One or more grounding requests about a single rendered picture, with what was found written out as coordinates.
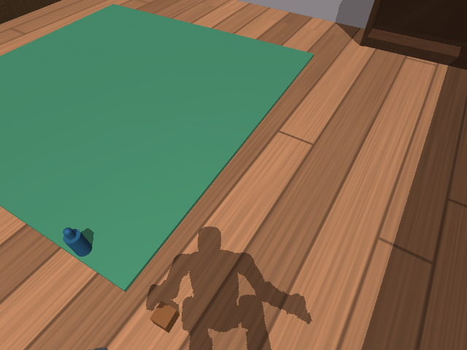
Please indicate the bookshelf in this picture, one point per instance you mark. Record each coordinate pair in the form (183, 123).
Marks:
(431, 30)

